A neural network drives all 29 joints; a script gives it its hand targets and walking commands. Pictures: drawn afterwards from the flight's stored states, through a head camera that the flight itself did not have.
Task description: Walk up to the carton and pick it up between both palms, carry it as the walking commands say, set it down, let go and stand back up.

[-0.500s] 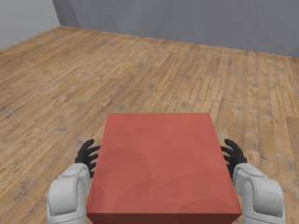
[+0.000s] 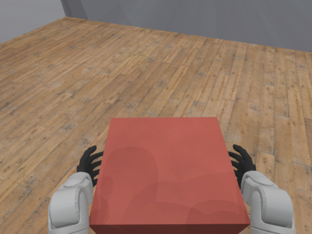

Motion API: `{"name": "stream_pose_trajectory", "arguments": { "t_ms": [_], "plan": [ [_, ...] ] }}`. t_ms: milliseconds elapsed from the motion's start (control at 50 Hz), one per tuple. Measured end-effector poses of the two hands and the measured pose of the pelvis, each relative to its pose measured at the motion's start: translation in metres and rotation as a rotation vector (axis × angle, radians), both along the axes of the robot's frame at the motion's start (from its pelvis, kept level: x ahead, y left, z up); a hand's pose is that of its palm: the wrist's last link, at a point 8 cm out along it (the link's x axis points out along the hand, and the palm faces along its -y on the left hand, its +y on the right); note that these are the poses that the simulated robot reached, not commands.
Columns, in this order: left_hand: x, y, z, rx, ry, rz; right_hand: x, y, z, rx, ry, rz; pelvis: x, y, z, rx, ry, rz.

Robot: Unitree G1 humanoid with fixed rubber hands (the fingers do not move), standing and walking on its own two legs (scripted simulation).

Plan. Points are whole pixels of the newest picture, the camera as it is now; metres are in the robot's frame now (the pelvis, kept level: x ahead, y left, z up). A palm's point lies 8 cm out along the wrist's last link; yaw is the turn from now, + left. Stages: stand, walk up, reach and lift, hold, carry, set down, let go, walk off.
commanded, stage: carry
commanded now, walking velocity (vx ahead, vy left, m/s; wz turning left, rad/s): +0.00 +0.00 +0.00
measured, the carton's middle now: (164, 187) +0.26 +0.00 -0.02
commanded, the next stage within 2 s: none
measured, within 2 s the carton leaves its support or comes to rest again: neither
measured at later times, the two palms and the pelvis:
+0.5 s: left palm (81, 177) +0.25 +0.20 +0.07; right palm (239, 175) +0.25 -0.17 +0.07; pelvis +0.00 +0.01 +0.00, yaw +0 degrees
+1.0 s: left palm (77, 177) +0.25 +0.21 +0.06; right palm (233, 175) +0.25 -0.16 +0.06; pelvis +0.00 +0.02 +0.00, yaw +0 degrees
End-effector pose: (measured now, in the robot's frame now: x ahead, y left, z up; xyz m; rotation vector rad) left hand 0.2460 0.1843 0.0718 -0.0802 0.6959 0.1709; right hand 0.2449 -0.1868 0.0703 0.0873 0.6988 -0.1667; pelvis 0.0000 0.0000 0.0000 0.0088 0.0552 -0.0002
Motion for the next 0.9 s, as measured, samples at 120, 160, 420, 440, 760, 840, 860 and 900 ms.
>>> {"name": "stream_pose_trajectory", "arguments": {
  "t_ms": [120,160,420,440,760,840,860,900],
  "plan": [
    [0.002,0.001,-0.001,0.003,-0.005,-0.006,0.001,0.001,-0.001,-0.006,-0.005,0.0,0.001,0.002,0.0,-0.001,-0.001,0.001],
    [0.002,0.002,-0.001,0.004,-0.007,-0.008,0.001,0.002,-0.001,-0.008,-0.007,0.0,0.001,0.003,0.0,-0.002,-0.001,0.001],
    [0.003,0.01,-0.004,0.011,-0.013,-0.007,0.003,0.009,-0.003,-0.016,-0.013,0.01,0.002,0.009,0.001,-0.004,-0.001,0.003],
    [0.003,0.01,-0.004,0.011,-0.014,-0.007,0.004,0.01,-0.003,-0.016,-0.014,0.011,0.002,0.009,0.001,-0.005,-0.001,0.003],
    [0.004,0.019,-0.007,0.018,-0.02,-0.008,0.006,0.018,-0.006,-0.023,-0.02,0.02,0.002,0.017,0.001,-0.006,-0.001,0.006],
    [0.004,0.02,-0.008,0.02,-0.022,-0.008,0.007,0.02,-0.007,-0.025,-0.022,0.022,0.002,0.018,0.001,-0.007,-0.001,0.006],
    [0.004,0.021,-0.008,0.02,-0.022,-0.008,0.007,0.021,-0.007,-0.026,-0.023,0.022,0.002,0.019,0.001,-0.007,-0.001,0.007],
    [0.005,0.022,-0.009,0.022,-0.023,-0.009,0.008,0.021,-0.007,-0.027,-0.024,0.023,0.002,0.019,0.001,-0.007,-0.001,0.007]
  ]
}}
